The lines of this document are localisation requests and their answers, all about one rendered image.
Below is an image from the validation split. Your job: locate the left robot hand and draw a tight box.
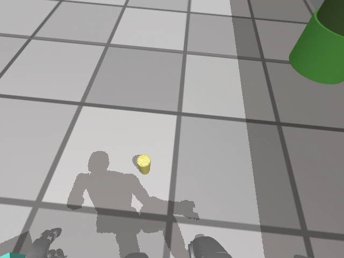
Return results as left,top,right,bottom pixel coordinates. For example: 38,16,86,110
25,228,67,258

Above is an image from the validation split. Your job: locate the potted plant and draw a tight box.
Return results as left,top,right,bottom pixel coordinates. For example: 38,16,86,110
289,0,344,84

